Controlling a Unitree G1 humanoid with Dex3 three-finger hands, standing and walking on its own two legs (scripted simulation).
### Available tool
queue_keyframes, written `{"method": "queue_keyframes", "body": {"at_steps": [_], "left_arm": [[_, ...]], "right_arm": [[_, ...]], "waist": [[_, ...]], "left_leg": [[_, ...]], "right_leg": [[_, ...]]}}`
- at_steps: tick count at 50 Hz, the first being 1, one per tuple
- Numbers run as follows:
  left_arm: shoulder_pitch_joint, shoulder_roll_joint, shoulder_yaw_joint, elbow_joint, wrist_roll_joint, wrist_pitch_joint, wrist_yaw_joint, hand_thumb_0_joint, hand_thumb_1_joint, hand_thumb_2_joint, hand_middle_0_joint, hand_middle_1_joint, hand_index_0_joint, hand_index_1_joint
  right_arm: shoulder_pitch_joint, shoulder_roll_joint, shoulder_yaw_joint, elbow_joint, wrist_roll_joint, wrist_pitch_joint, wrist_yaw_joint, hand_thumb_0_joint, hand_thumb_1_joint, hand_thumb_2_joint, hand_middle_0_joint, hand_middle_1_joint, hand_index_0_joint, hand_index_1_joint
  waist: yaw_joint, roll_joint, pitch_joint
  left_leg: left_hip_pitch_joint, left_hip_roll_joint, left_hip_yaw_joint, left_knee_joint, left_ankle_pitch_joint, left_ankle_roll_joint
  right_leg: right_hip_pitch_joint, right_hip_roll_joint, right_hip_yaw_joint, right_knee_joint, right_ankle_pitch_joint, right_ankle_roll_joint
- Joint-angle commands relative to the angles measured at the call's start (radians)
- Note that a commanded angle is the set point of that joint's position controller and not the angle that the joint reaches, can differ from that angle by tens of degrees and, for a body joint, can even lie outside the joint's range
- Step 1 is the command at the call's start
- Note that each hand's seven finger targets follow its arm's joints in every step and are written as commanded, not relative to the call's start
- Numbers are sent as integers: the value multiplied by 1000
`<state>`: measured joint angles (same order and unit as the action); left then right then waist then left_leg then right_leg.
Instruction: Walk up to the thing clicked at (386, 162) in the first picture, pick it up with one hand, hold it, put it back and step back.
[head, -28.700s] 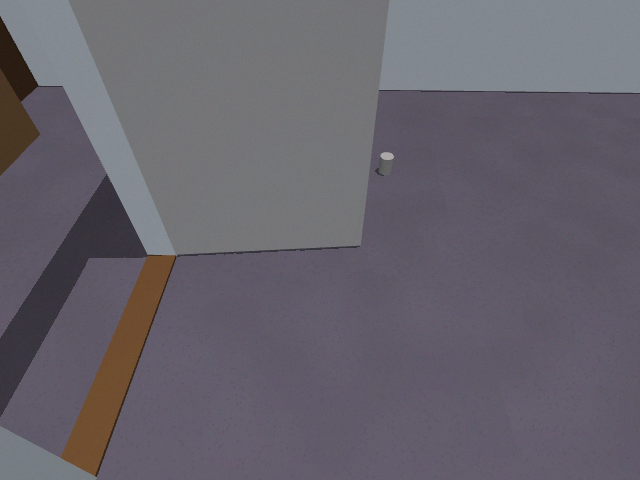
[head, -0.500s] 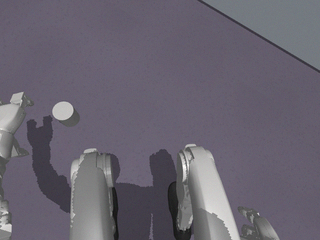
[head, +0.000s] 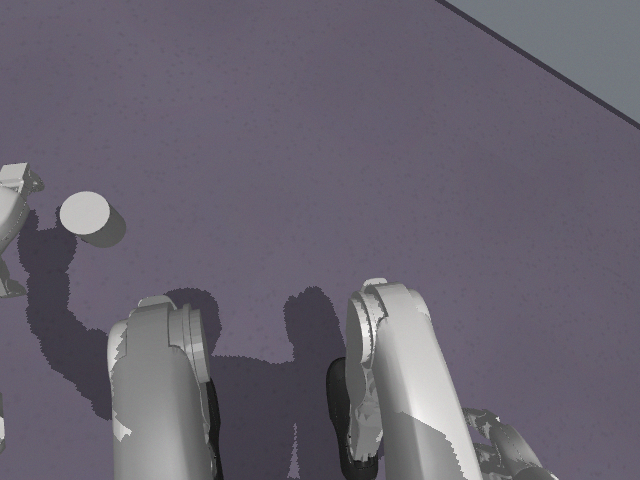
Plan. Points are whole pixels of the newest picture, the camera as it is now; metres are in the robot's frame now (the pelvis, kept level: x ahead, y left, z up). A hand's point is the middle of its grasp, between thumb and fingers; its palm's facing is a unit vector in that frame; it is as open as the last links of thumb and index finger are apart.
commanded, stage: rise first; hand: left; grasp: from above
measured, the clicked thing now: (95, 221) +0.47 +0.32 -0.29
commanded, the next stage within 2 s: approach in 0.48 s
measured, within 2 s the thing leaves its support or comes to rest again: neither
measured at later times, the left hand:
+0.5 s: hand (22, 238) +0.41 +0.36 -0.17, palm faces -0.45 -0.10 -0.89, open 14.1 cm
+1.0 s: hand (89, 184) +0.49 +0.29 -0.17, palm faces -0.35 -0.05 -0.94, open 14.0 cm
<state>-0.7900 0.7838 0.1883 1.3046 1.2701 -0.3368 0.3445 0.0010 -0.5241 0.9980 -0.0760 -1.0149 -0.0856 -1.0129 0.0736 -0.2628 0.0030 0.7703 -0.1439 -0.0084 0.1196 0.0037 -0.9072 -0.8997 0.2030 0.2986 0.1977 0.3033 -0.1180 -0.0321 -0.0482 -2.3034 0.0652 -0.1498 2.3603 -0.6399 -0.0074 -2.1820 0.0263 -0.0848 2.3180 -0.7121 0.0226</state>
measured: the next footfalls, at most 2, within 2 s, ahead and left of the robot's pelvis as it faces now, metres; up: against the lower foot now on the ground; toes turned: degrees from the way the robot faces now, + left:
none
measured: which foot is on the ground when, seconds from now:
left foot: down 0.00-1.00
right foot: down 0.00-1.00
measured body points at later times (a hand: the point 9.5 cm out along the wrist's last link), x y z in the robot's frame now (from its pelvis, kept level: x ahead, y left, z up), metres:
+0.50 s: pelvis +0.01 +0.00 -0.01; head +0.24 +0.08 +0.37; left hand +0.43 +0.36 -0.12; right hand +0.10 -0.27 -0.13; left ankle +0.09 +0.14 -0.31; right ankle +0.09 -0.12 -0.31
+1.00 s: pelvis +0.01 +0.00 -0.01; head +0.24 +0.07 +0.36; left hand +0.50 +0.29 -0.12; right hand +0.07 -0.27 -0.12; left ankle +0.09 +0.14 -0.31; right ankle +0.09 -0.12 -0.31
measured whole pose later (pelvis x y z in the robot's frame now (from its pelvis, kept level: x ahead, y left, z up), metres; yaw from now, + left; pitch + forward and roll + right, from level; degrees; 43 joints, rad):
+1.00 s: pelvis +0.01 +0.00 -0.01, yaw -1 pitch +34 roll -8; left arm -0.99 0.73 0.12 1.43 1.30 -0.17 0.46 0.00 -0.52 0.98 -0.08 -1.06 -0.10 -1.05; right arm 0.11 -0.26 0.06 0.76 -0.16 -0.05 0.13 0.00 -0.91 -0.90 0.20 0.30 0.20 0.30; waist -0.25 -0.03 -0.04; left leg -2.36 0.07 -0.16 2.41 -0.66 -0.01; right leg -2.24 0.04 -0.09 2.36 -0.72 0.03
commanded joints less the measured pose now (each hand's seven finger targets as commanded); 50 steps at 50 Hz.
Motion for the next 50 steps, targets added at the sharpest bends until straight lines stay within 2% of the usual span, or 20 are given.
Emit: {"method": "queue_keyframes", "body": {"at_steps": [1, 2, 5, 9, 17, 19, 20, 28, 29, 30, 34, 36, 38, 39, 41, 44, 45, 46, 48, 50], "left_arm": [[-258, 309, 48, -130, -24, 1, 57, 0, -545, 988, -54, -1033, -63, -1023], [-268, 298, 37, -128, -24, 1, 58, 0, -548, 990, -55, -1032, -63, -1023], [-246, 314, 56, -119, -22, 12, 64, 0, -542, 982, -55, -1042, -65, -1030], [-265, 319, 54, -141, -24, 22, 68, 0, -552, 989, -56, -1037, -63, -1028], [-264, 315, 58, -119, -24, 25, 71, 0, -549, 987, -55, -1045, -64, -1034], [-263, 304, 41, -98, -20, 24, 70, 0, -556, 991, -56, -1048, -63, -1039], [-260, 312, 53, -98, -22, 23, 73, 0, -555, 993, -56, -1043, -63, -1035], [-303, 323, 39, -64, -17, 15, 80, 0, -541, 981, -59, -1056, -71, -1043], [-298, 329, 36, -55, -12, 15, 81, 0, -611, 1061, -71, -1009, -44, -1037], [-297, 316, 35, -47, -16, 18, 83, 0, -540, 981, -57, -1057, -70, -1042], [-370, 246, -39, -37, -13, 19, 91, 0, -532, 963, -59, -1064, -74, -1046], [-433, 237, -58, -50, -7, 19, 102, 0, -527, 963, -60, -1064, -77, -1045], [-483, 201, -88, -66, -1, 31, 118, 0, -530, 965, -59, -1069, -76, -1050], [-510, 212, -83, -64, 3, 37, 130, 0, -533, 969, -59, -1066, -74, -1048], [-515, 201, -87, -41, 6, 67, 148, 0, -533, 968, -59, -1068, -75, -1050], [-535, 239, -53, -38, 12, 127, 172, 0, -542, 973, -60, -1068, -74, -1052], [-546, 244, -50, -56, 13, 148, 172, 0, -546, 978, -62, -1065, -73, -1052], [-536, 264, -25, -45, 7, 170, 171, 0, -546, 976, -61, -1062, -72, -1049], [-508, 267, -22, 11, 2, 213, 156, 0, -554, 979, -61, -1060, -70, -1050], [-485, 247, -51, 70, -9, 246, 121, 0, -543, 964, -60, -1075, -74, -1058]], "right_arm": [[179, -229, -76, -17, -11, -9, -12, 0, -904, -902, 200, 300, 200, 300], [180, -229, -73, -18, -13, -10, -11, 0, -905, -903, 199, 300, 200, 300], [186, -233, -76, -13, -12, -10, -11, 0, -905, -903, 199, 300, 200, 300], [186, -232, -75, -13, -11, -9, -10, 0, -908, -904, 199, 300, 200, 300], [190, -236, -65, -8, -15, -5, -6, 0, -906, -903, 199, 300, 200, 300], [186, -232, -62, -10, -14, -5, -4, 0, -908, -903, 199, 300, 200, 300], [184, -236, -59, -9, -15, -6, -3, 0, -906, -903, 199, 300, 200, 300], [185, -241, -45, -12, -23, -14, -2, 0, -907, -903, 199, 300, 200, 300], [190, -240, -43, -6, -22, -15, -3, 0, -912, -906, 199, 300, 199, 300], [192, -241, -45, -4, -24, -15, -4, 0, -904, -897, 200, 300, 200, 300], [201, -240, -40, 5, -27, -26, -4, 0, -906, -898, 200, 300, 200, 300], [206, -247, -38, 7, -29, -33, -4, 0, -904, -897, 200, 300, 200, 300], [218, -248, -37, 13, -27, -40, -6, 0, -905, -897, 200, 300, 200, 300], [221, -251, -32, 12, -29, -42, -6, 0, -904, -897, 200, 300, 200, 300], [224, -252, -30, 9, -27, -49, -7, 0, -905, -898, 200, 300, 200, 300], [229, -258, -26, 1, -23, -51, -9, 0, -908, -899, 200, 300, 200, 300], [237, -256, -20, -10, -23, -48, -7, 0, -909, -900, 200, 300, 199, 300], [241, -259, -22, -14, -18, -46, -7, 0, -909, -900, 200, 300, 199, 300], [241, -250, -14, -18, -12, -40, -3, 0, -911, -901, 200, 300, 200, 300], [246, -245, -2, -30, -4, -34, -2, 0, -911, -901, 200, 300, 199, 300]], "waist": [[8, 244, -675], [1, 252, -673], [11, 259, -677], [7, 281, -702], [-4, 275, -686], [-8, 273, -669], [-5, 285, -663], [-29, 259, -638], [-27, 251, -645], [-30, 241, -646], [-74, 263, -607], [-95, 302, -627], [-108, 315, -654], [-119, 334, -664], [-113, 363, -652], [-103, 414, -706], [-107, 423, -733], [-96, 416, -752], [-86, 392, -733], [-105, 323, -696]], "left_leg": [[555, -32, 100, -208, 116, 34], [554, -32, 97, -206, 118, 33], [580, -29, 91, -210, 133, 32], [594, -25, 89, -199, 165, 30], [579, -26, 82, -188, 174, 32], [562, -26, 84, -184, 160, 31], [568, -27, 82, -187, 165, 31], [509, -29, 90, -161, 124, 34], [504, -30, 90, -159, 123, 35], [509, -30, 89, -154, 131, 35], [496, -29, 81, -154, 91, 32], [520, -25, 71, -161, 79, 26], [548, -22, 66, -161, 92, 23], [554, -23, 65, -160, 100, 22], [573, -22, 67, -175, 96, 18], [610, -17, 74, -184, 138, 14], [616, -20, 86, -179, 168, 17], [610, -20, 88, -186, 174, 19], [571, -22, 100, -190, 174, 26], [523, -24, 103, -179, 171, 40]], "right_leg": [[250, 29, -63, -264, 177, -52], [242, 30, -67, -258, 181, -53], [236, 30, -71, -251, 192, -54], [238, 32, -72, -237, 226, -53], [237, 31, -76, -222, 236, -51], [227, 34, -75, -222, 228, -54], [223, 32, -77, -216, 229, -52], [233, 33, -73, -229, 204, -48], [239, 36, -73, -229, 204, -49], [239, 35, -72, -228, 212, -47], [193, 36, -80, -228, 180, -50], [170, 38, -92, -218, 169, -52], [161, 39, -98, -215, 186, -53], [159, 38, -101, -207, 194, -50], [143, 34, -99, -201, 197, -54], [156, 31, -97, -187, 243, -55], [196, 33, -90, -201, 276, -56], [213, 31, -88, -204, 282, -55], [234, 34, -79, -218, 286, -56], [270, 40, -73, -241, 295, -50]]}}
